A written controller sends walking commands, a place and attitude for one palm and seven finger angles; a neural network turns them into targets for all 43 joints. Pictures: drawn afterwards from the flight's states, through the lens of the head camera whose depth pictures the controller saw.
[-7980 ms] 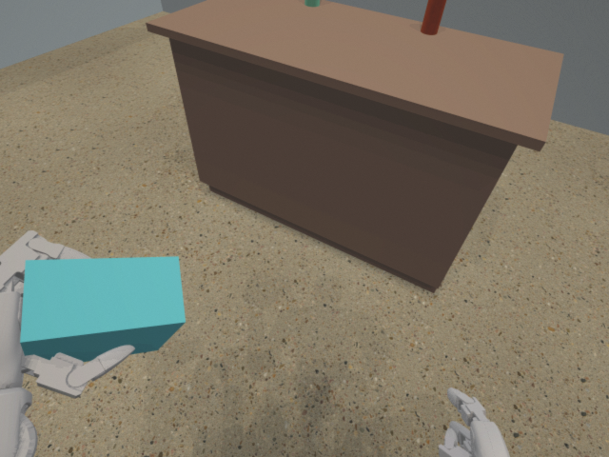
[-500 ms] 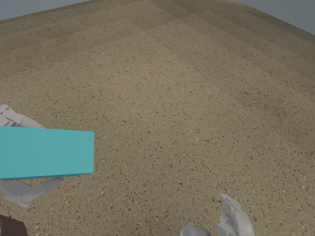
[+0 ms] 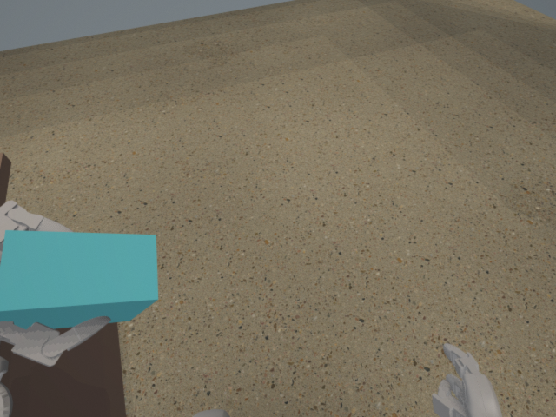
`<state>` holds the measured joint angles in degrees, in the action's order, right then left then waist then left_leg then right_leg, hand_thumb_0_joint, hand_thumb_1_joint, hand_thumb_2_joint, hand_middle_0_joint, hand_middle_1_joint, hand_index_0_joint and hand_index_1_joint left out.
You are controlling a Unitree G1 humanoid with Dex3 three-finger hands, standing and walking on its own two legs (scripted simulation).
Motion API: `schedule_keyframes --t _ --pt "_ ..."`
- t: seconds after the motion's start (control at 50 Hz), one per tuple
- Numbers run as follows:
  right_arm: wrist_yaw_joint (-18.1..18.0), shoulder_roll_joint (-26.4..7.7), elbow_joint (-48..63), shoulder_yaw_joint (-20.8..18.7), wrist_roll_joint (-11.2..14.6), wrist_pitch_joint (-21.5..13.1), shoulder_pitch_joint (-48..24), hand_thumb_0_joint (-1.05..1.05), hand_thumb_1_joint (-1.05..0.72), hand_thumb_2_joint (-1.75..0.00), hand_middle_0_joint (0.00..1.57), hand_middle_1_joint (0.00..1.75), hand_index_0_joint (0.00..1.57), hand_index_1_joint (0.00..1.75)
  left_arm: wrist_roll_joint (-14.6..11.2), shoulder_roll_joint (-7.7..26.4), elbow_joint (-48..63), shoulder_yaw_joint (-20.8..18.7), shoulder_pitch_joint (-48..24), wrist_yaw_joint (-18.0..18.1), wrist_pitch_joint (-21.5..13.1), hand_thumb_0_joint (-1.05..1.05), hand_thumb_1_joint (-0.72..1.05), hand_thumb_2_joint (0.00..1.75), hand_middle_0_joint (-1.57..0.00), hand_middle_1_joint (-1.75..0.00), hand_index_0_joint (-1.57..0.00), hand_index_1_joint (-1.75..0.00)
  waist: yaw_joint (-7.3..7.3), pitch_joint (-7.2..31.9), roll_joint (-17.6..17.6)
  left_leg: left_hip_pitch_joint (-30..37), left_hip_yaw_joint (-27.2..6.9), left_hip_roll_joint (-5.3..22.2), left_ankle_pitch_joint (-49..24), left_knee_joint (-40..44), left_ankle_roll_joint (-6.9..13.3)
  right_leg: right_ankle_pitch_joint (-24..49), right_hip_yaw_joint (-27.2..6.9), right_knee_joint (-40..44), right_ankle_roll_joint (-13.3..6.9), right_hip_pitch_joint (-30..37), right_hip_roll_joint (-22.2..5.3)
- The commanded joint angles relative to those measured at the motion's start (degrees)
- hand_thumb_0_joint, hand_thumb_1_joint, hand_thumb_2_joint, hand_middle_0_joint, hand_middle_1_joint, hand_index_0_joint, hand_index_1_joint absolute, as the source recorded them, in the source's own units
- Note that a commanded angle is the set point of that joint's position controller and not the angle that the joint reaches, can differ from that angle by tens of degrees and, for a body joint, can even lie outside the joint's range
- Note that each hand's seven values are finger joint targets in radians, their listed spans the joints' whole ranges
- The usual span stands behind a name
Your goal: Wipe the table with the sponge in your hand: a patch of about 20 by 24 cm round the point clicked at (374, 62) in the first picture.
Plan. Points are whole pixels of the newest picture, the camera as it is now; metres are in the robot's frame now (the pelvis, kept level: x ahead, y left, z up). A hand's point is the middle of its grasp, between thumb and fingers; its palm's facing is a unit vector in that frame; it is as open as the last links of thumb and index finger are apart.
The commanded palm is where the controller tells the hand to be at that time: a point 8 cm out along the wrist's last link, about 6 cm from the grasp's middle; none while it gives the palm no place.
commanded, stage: turn to face it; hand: left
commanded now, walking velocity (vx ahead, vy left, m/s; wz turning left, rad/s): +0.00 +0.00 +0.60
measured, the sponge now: (101, 283) +0.23 +0.20 +0.15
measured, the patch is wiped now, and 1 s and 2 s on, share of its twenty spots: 0.00 0.00 0.00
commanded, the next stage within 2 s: none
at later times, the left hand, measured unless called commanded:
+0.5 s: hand out of the picture +0.03 +0.28 +0.17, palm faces +0.59 -0.63 -0.51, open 11.0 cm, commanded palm -0.03 +0.30 +0.17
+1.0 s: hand out of the picture -0.14 +0.27 +0.16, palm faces +0.75 -0.49 -0.45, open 11.0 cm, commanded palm -0.22 +0.28 +0.17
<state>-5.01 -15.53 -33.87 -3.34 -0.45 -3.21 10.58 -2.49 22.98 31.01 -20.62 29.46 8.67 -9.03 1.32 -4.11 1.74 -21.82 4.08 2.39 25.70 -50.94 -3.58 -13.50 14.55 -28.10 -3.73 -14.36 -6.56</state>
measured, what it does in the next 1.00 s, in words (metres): walks backwards, turning left: left foot, then right foot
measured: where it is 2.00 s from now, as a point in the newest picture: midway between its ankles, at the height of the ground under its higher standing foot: outside the picture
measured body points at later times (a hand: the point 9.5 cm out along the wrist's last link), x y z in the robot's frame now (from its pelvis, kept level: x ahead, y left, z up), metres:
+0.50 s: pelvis -0.10 -0.02 -0.02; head -0.06 -0.03 +0.43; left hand -0.01 +0.31 +0.19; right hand +0.12 -0.14 -0.12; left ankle -0.05 +0.16 -0.74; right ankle -0.10 -0.12 -0.75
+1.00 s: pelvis -0.19 -0.05 -0.01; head -0.18 -0.01 +0.44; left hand -0.19 +0.29 +0.18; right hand +0.09 -0.15 -0.08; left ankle -0.25 +0.06 -0.74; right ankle -0.12 -0.14 -0.68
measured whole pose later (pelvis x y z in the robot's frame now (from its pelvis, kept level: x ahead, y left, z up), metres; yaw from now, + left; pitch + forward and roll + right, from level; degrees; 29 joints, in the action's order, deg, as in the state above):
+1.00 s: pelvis -0.19 -0.05 -0.01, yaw +35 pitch -1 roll +0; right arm -2.2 -10.8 -32.4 -1.9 0.1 -4.4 10.3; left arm -1.1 23.9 33.1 -22.0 28.4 7.8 -10.5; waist 1.4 -5.1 2.8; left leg -15.0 1.7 0.8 16.7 -33.0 0.6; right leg -30.1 6.5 -60.3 3.7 -27.5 -6.1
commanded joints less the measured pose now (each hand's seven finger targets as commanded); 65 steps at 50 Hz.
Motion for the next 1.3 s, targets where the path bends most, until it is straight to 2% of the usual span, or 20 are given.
schedule_keyframes --t 0.0,0.08,0.12,0.14,0.26,0.42,0.46,0.48,0.5,0.6,0.74,0.82,0.84,0.88,0.9,1.0,1.2,1.24,1.26,1.28 --pt "0.0 -1.4 9.9 0.0 -0.1 -2.7 -4.1 0.0 -0.9 -0.9 0.2 0.3 0.2 0.3 -0.9 8.8 12.4 -9.1 0.0 3.0 -3.5 0.0 0.1 1.3 -1.2 -1.6 -1.2 -1.6 -3.22 12.7 7.9 -1.0 1.5 0.3 2.1 12.1 1.5 24.3 -12.3 4.6 -3.7 14.2 -16.4" --pt "0.3 -2.6 10.4 -0.4 -0.3 -1.9 -1.7 0.0 -0.9 -0.9 0.2 0.3 0.2 0.3 -1.3 7.6 16.6 -6.9 -2.7 2.5 -4.3 0.0 0.1 1.3 -1.2 -1.6 -1.2 -1.6 0.27 14.5 -3.0 14.8 -1.4 1.3 -16.3 28.5 3.8 13.9 -6.4 -13.8 3.1 2.2 -10.3" --pt "1.1 -4.1 10.4 -0.3 -0.3 -3.4 -1.9 0.0 -0.9 -0.9 0.2 0.3 0.2 0.3 -0.3 8.8 19.7 -6.1 -3.2 1.5 -6.7 0.0 0.1 1.3 -1.2 -1.6 -1.2 -1.6 -0.94 9.6 -23.0 20.1 -28.2 21.2 -57.6 30.9 14.8 -25.2 -7.7 -32.6 7.8 -19.2 1.0" --pt "2.3 -3.9 9.2 -0.6 0.4 -4.1 -1.5 0.0 -0.9 -0.9 0.2 0.3 0.2 0.3 0.8 9.2 17.4 -6.8 -3.9 0.5 -6.8 0.0 0.1 1.3 -1.2 -1.6 -1.2 -1.6 -1.1 8.1 -17.1 19.7 -26.0 21.1 -55.8 29.9 15.5 -23.4 -10.2 -37.4 6.8 -22.3 1.0" --pt "3.6 -3.2 7.7 -0.2 1.4 -6.3 -1.8 0.0 -0.9 -0.9 0.2 0.3 0.2 0.3 -0.1 7.7 18.6 -5.6 -3.8 -0.2 -5.3 0.0 0.1 1.3 -1.2 -1.6 -1.2 -1.6 -0.68 6.2 -18.0 6.0 -14.8 10.1 -31.8 31.9 11.5 -11.0 -10.1 -30.6 9.0 -10.8 3.5" --pt "3.2 -2.1 7.8 1.1 1.1 -5.0 -3.1 0.0 -0.9 -0.9 0.2 0.3 0.2 0.3 -1.6 5.9 9.7 -5.6 -4.4 -0.9 -2.4 0.0 0.1 1.3 -1.2 -1.6 -1.2 -1.6 -1.99 8.7 -13.0 0.6 -21.0 7.9 -11.8 31.6 10.6 -11.8 -8.9 -3.1 8.6 6.6 8.1" --pt "3.4 -0.3 8.1 1.5 1.3 -4.5 -2.8 0.0 -0.9 -0.9 0.2 0.3 0.2 0.3 -0.6 7.8 9.7 -6.0 -6.7 -0.8 -1.8 0.0 0.1 1.3 -1.2 -1.6 -1.2 -1.6 -2.28 9.2 -1.2 -6.5 -14.8 1.6 0.5 18.2 5.7 -6.6 -17.4 12.7 3.8 13.6 -2.5" --pt "3.2 0.8 9.0 1.5 1.4 -4.2 -4.3 0.0 -0.9 -0.9 0.2 0.3 0.2 0.3 -0.2 12.2 10.1 -8.0 -7.6 -0.1 -1.2 0.0 0.1 1.3 -1.2 -1.6 -1.2 -1.6 -2.62 6.9 16.1 -14.9 -5.8 -5.6 5.8 -1.9 1.1 -6.7 -35.5 16.9 -2.3 11.8 -17.7" --pt "2.8 -1.5 8.1 1.0 1.1 -4.7 -5.5 0.0 -0.9 -0.9 0.2 0.3 0.2 0.3 -1.5 12.1 10.5 -8.3 -10.4 0.4 -1.4 0.0 0.1 1.3 -1.2 -1.6 -1.2 -1.6 -2.53 6.2 11.8 -14.1 -7.6 -4.4 5.4 -14.6 0.2 3.3 -34.3 16.4 -4.2 5.6 -21.8" --pt "1.5 0.5 7.6 2.0 0.8 -3.8 -9.3 0.0 -0.9 -0.9 0.2 0.3 0.2 0.3 -0.6 10.8 12.0 -8.2 -5.7 0.3 -3.4 0.0 0.1 1.3 -1.2 -1.6 -1.2 -1.6 -1.76 7.0 3.7 -10.3 -3.2 -1.1 -1.9 -15.6 -1.0 22.9 -12.1 8.8 -1.6 6.8 -12.4" --pt "0.3 -0.5 9.8 0.5 -0.3 -3.2 -5.0 0.0 -0.9 -0.9 0.2 0.3 0.2 0.3 -0.6 10.0 11.3 -10.5 0.1 2.6 -3.6 0.0 0.1 1.3 -1.2 -1.6 -1.2 -1.6 -3.77 11.6 8.9 -3.0 2.9 -0.6 2.0 8.5 0.9 31.3 -12.0 4.5 -3.5 13.9 -15.0" --pt "0.9 -1.0 10.1 -0.1 -0.1 -1.8 -2.2 0.0 -0.9 -0.9 0.2 0.3 0.2 0.3 -1.0 7.7 13.6 -8.5 0.3 2.6 -3.7 0.0 0.1 1.3 -1.2 -1.6 -1.2 -1.6 -0.56 14.9 4.4 7.9 3.2 -2.5 -8.9 24.8 1.6 28.3 -8.9 -6.6 0.5 10.5 -13.6" --pt "0.8 -1.9 10.3 -0.5 0.0 -1.7 -1.9 0.0 -0.9 -0.9 0.2 0.3 0.2 0.3 -1.2 7.7 15.1 -7.8 -0.6 2.4 -4.2 0.0 0.1 1.3 -1.2 -1.6 -1.2 -1.6 0.47 14.9 -0.5 13.9 0.7 -0.4 -16.8 28.2 2.7 22.7 -6.8 -14.8 2.7 5.0 -10.9" --pt "1.5 -4.5 10.9 -1.0 0.0 -3.0 -1.9 0.0 -0.9 -0.9 0.2 0.3 0.2 0.3 -0.8 9.1 19.4 -7.4 -0.7 1.6 -6.7 0.0 0.1 1.3 -1.2 -1.6 -1.2 -1.6 -0.87 11.7 -23.7 22.8 -27.7 20.8 -63.5 29.9 14.7 -25.0 -6.8 -33.2 8.3 -18.4 1.5" --pt "2.4 -3.6 9.6 -0.9 0.3 -3.6 -1.4 0.0 -0.9 -0.9 0.2 0.3 0.2 0.3 1.1 10.6 18.4 -8.4 -2.2 0.8 -7.3 0.0 0.1 1.3 -1.2 -1.6 -1.2 -1.6 -1.18 9.2 -19.3 22.6 -27.2 21.2 -65.6 28.3 15.9 -26.6 -9.6 -36.9 7.2 -21.8 1.0" --pt "3.6 -3.7 8.6 -1.0 1.4 -5.9 -2.4 0.0 -0.9 -0.9 0.2 0.3 0.2 0.3 0.6 9.8 23.5 -7.4 -4.3 0.4 -6.4 0.0 0.1 1.3 -1.2 -1.6 -1.2 -1.6 -0.85 8.5 -19.1 11.2 -13.3 10.0 -40.1 29.7 11.5 -10.9 -9.7 -32.8 8.9 -14.3 2.3" --pt "2.9 -2.4 7.6 0.7 1.3 -5.0 -2.9 0.0 -0.9 -0.9 0.2 0.3 0.2 0.3 -1.8 6.5 6.9 -6.6 -2.5 -1.1 -2.1 0.0 0.1 1.3 -1.2 -1.6 -1.2 -1.6 -1.98 8.6 -12.8 2.4 -20.1 8.1 -15.0 30.7 10.7 -10.4 -8.9 -2.4 8.9 5.3 7.8" --pt "3.2 -0.7 7.8 1.2 1.5 -4.4 -3.1 0.0 -0.9 -0.9 0.2 0.3 0.2 0.3 -0.9 7.8 6.7 -6.1 -5.4 -1.1 -1.5 0.0 0.1 1.3 -1.2 -1.6 -1.2 -1.6 -2.37 9.0 -0.8 -5.0 -15.8 2.1 -1.1 18.9 6.3 -4.8 -17.0 13.4 4.3 12.6 -2.0" --pt "3.1 0.5 8.9 1.3 1.6 -4.0 -4.3 0.0 -0.9 -0.9 0.2 0.3 0.2 0.3 -0.3 11.5 7.2 -7.5 -7.2 -0.5 -0.8 0.0 0.1 1.3 -1.2 -1.6 -1.2 -1.6 -2.46 7.0 16.8 -14.4 -6.4 -5.6 5.5 -0.5 1.5 -4.8 -35.0 17.2 -1.7 12.4 -17.2" --pt "2.5 -1.6 7.9 1.0 1.2 -5.0 -5.8 0.0 -0.9 -0.9 0.2 0.3 0.2 0.3 -1.6 11.9 7.9 -7.5 -11.2 0.0 -1.1 0.0 0.1 1.3 -1.2 -1.6 -1.2 -1.6 -1.9 5.6 13.7 -13.5 -7.6 -4.7 5.0 -14.6 0.5 4.5 -33.7 16.8 -2.6 4.8 -21.1"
